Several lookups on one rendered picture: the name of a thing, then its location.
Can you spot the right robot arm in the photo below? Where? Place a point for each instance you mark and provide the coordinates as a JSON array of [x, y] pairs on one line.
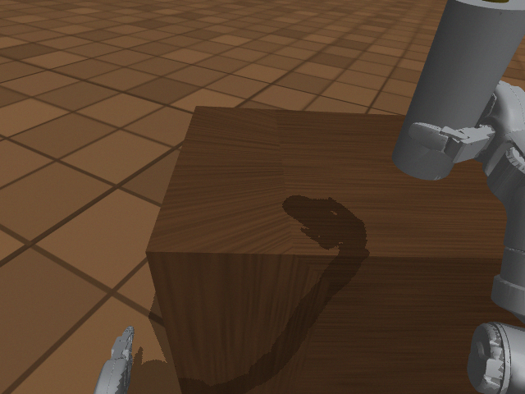
[[496, 363]]

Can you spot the right robot hand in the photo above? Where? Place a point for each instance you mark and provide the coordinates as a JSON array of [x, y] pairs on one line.
[[503, 114]]

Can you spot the left robot hand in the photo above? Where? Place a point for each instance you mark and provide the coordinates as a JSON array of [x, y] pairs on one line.
[[114, 377]]

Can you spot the bottle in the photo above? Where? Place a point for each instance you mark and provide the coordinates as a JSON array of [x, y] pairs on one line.
[[473, 45]]

